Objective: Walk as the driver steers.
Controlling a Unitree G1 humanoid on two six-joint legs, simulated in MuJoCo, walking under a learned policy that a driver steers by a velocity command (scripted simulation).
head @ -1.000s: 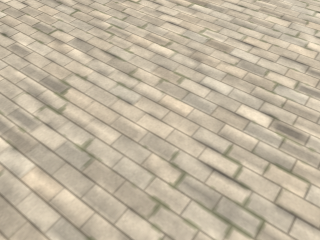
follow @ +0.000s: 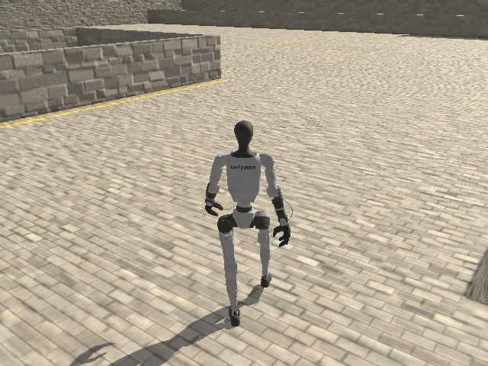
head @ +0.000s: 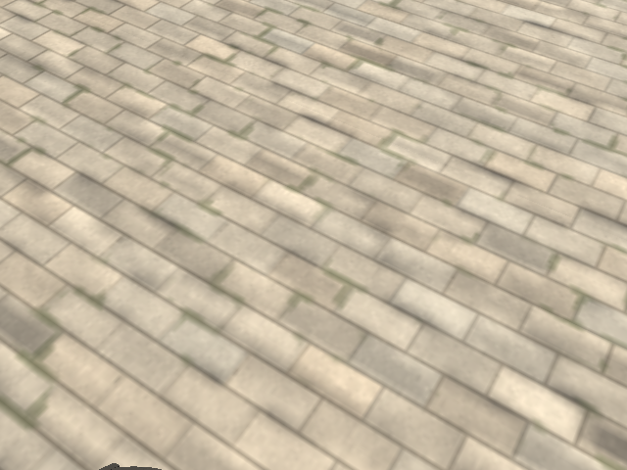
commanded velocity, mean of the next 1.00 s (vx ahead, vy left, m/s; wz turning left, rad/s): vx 1.00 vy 0.00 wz -0.07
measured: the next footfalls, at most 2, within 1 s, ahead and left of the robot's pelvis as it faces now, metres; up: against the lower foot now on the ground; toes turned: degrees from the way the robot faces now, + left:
right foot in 0.16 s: +0.39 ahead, -0.09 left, +0.00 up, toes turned -2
left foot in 0.62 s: +0.85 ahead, +0.10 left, +0.00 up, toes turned +3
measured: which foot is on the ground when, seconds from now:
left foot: down 0.00-0.18, up 0.20-0.60, down 0.62-1.00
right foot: up 0.00-0.14, down 0.16-0.60, up 0.62-1.00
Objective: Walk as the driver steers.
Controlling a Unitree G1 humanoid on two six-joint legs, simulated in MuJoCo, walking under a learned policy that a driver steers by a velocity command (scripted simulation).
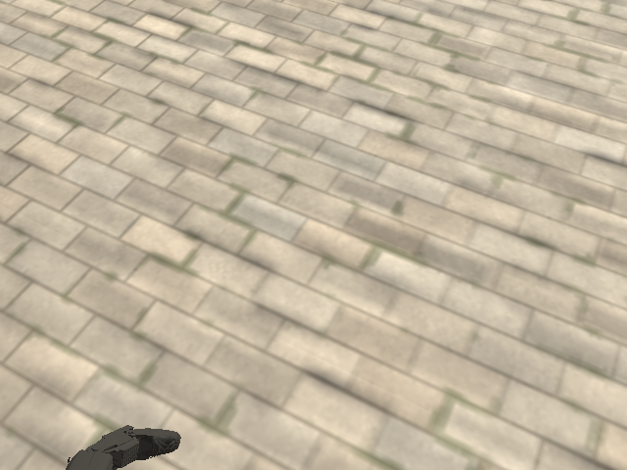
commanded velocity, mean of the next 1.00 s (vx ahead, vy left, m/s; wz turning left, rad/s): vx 1.00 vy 0.00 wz -0.89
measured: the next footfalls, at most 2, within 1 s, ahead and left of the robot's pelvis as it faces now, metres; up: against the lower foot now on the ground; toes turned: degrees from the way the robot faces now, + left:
right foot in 0.08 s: +0.30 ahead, -0.05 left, +0.00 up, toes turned -7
left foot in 0.50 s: +0.75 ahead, +0.03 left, +0.00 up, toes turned -28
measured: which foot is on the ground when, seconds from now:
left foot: down 0.00-0.08, up 0.10-0.48, down 0.50-0.94, up 0.96-1.00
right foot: up 0.00-0.06, down 0.08-0.48, up 0.50-0.94, down 0.96-1.00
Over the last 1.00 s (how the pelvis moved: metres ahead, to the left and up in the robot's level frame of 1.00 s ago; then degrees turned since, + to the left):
1.00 0.02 -0.02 -5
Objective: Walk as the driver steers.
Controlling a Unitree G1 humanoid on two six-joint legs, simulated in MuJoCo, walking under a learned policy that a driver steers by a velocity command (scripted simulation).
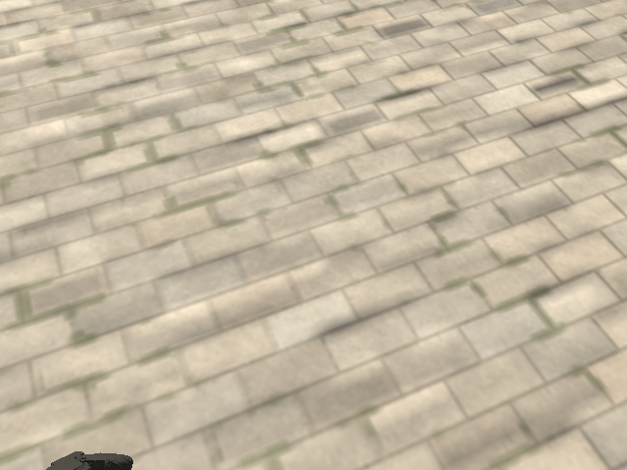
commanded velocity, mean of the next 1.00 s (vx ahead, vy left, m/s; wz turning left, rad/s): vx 1.00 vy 0.00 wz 0.13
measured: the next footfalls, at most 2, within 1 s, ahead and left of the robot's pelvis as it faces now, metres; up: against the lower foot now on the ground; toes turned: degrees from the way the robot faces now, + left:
left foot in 0.36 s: +0.57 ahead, +0.12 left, +0.00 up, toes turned -12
right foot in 0.78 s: +0.89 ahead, -0.16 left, +0.00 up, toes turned +3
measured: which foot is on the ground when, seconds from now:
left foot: up 0.00-0.34, down 0.36-0.76, up 0.78-1.00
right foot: down 0.00-0.38, up 0.40-0.76, down 0.78-1.00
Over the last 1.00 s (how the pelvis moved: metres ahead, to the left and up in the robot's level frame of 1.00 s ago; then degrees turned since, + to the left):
0.88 -0.26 -0.03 -54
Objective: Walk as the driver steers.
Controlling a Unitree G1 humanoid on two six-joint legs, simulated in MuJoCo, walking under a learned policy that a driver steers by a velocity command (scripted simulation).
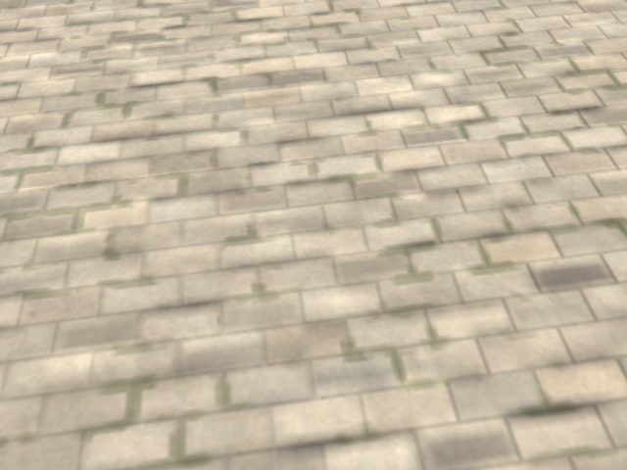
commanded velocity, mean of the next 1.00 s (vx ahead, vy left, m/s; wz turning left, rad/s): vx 0.39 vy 0.00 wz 0.75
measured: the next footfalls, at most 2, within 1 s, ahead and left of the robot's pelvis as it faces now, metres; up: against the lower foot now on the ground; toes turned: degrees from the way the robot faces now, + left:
left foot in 0.20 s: +0.38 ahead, +0.07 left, +0.00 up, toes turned +15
right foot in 0.58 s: +0.71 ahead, +0.05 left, +0.00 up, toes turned +45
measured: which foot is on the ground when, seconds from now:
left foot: up 0.00-0.18, down 0.20-0.56, up 0.58-0.90, down 0.92-1.00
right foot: down 0.00-0.20, up 0.22-0.56, down 0.58-0.94, up 0.96-1.00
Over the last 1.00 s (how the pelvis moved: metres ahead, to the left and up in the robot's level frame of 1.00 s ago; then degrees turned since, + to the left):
0.91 -0.04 0.05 12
